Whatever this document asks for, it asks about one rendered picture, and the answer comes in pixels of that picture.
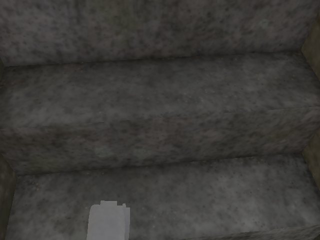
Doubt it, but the left robot thigh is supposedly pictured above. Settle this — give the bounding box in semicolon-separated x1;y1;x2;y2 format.
86;200;130;240

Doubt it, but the left robot shin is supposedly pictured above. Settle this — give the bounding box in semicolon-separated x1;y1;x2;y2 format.
87;204;100;230

